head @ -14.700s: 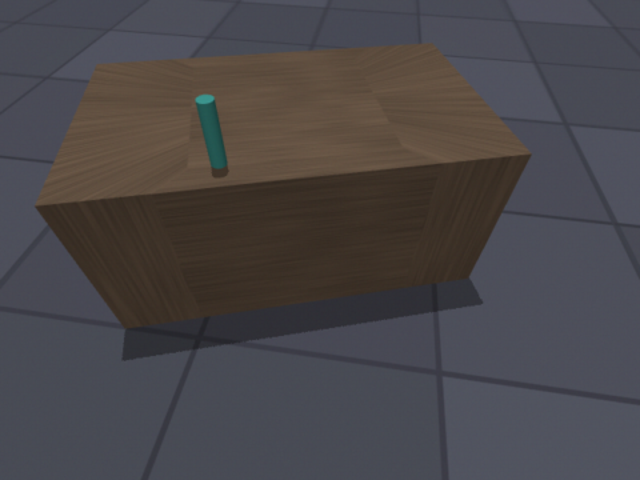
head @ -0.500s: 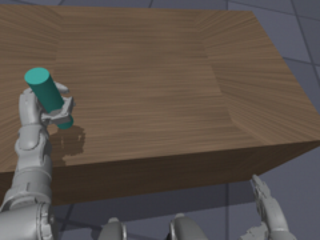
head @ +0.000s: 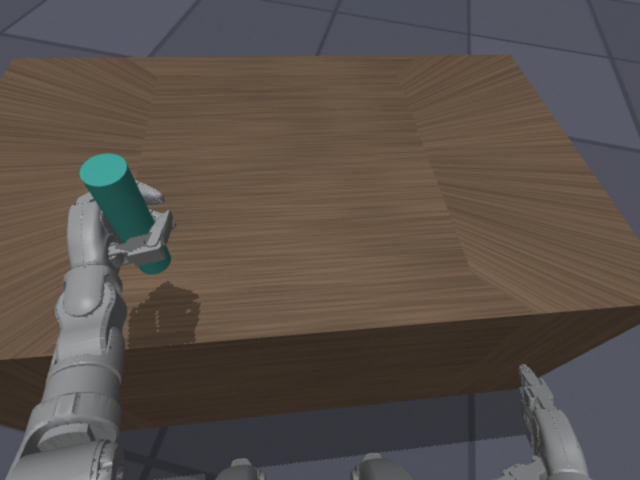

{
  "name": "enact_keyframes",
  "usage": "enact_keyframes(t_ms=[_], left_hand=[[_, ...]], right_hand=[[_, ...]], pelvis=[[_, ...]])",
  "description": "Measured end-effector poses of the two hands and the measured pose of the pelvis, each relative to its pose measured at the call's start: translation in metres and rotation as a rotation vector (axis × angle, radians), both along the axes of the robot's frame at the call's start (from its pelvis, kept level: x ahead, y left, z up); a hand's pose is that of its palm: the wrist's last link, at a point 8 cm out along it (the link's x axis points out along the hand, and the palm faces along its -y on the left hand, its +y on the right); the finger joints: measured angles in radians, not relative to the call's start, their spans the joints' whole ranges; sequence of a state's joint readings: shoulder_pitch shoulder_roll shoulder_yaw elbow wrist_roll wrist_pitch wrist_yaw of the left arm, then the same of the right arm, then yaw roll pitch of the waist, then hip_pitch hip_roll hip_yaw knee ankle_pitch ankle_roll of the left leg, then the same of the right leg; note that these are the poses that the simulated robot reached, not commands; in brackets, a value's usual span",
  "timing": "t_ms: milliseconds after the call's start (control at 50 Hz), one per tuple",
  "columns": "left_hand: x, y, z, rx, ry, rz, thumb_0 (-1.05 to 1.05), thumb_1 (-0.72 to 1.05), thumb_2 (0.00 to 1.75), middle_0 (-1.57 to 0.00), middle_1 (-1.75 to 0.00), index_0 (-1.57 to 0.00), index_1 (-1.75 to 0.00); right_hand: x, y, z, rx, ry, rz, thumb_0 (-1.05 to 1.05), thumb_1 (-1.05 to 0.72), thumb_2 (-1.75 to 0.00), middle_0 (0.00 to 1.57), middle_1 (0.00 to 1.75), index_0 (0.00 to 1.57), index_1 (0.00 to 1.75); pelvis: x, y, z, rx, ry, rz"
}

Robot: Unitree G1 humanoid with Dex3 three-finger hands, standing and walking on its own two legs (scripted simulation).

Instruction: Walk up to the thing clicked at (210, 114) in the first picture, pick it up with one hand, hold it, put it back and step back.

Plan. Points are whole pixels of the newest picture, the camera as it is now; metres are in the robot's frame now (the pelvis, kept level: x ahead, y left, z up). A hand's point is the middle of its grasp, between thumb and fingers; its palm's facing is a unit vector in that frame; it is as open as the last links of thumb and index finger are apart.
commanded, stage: lift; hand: left
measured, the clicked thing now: (133, 222) +0.42 +0.21 +0.08
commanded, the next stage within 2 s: hold in 0.90 s
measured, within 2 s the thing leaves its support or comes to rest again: neither
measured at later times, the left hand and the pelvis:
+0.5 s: hand (137, 224) +0.37 +0.17 +0.14, palm faces +0.17 -0.99 +0.00, open 5.5 cm; pelvis +0.00 +0.00 +0.03, yaw +0 degrees
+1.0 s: hand (121, 229) +0.34 +0.17 +0.17, palm faces +0.18 -0.98 +0.00, open 5.5 cm; pelvis -0.01 +0.00 +0.04, yaw +0 degrees
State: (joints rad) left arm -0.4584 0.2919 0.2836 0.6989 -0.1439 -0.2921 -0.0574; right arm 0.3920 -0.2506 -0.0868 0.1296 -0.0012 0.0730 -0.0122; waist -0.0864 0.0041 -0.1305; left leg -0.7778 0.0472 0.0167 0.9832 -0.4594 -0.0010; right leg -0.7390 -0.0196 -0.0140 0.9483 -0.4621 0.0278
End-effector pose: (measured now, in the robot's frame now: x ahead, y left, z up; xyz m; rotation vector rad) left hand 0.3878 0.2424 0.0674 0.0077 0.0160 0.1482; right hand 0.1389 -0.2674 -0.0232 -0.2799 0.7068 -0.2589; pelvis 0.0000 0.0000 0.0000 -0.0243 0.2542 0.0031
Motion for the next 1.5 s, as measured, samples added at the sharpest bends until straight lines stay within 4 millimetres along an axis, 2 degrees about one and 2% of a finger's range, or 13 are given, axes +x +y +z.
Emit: enact_keyframes(t_ms=[260, 640, 1000, 1500], left_hand=[[-0.03, -0.009, 0.045, 0.006, -0.024, 0.016, -0.05, 0.11, 1.14, -0.97, -1.11, -1.02, -1.13], [-0.06, -0.022, 0.082, 0.0, -0.032, 0.027, -0.05, 0.1, 1.15, -0.97, -1.11, -1.02, -1.13], [-0.083, -0.023, 0.104, 0.001, -0.031, 0.031, -0.05, 0.1, 1.16, -0.97, -1.11, -1.02, -1.13], [-0.091, -0.022, 0.13, -0.012, -0.046, 0.027, -0.05, 0.11, 1.14, -0.96, -1.12, -1.01, -1.14]], right_hand=[[0.003, -0.001, 0.005, 0.041, -0.045, -0.047, -0.01, 0.56, -0.04, 0.06, 0.05, 0.06, 0.05], [-0.002, 0.0, -0.003, 0.082, -0.04, -0.081, -0.01, 0.56, -0.04, 0.06, 0.05, 0.06, 0.05], [-0.002, 0.005, -0.002, 0.097, -0.061, -0.061, -0.01, 0.55, -0.05, 0.06, 0.05, 0.06, 0.05], [0.009, 0.009, 0.004, 0.102, -0.087, -0.048, -0.01, 0.53, -0.05, 0.06, 0.05, 0.06, 0.05]], pelvis=[[0.001, -0.001, 0.015, 0.013, -0.087, -0.001], [-0.004, -0.003, 0.03, 0.021, -0.178, -0.003], [-0.009, -0.005, 0.04, 0.024, -0.231, 0.005], [-0.001, -0.002, 0.05, 0.022, -0.266, 0.012]])
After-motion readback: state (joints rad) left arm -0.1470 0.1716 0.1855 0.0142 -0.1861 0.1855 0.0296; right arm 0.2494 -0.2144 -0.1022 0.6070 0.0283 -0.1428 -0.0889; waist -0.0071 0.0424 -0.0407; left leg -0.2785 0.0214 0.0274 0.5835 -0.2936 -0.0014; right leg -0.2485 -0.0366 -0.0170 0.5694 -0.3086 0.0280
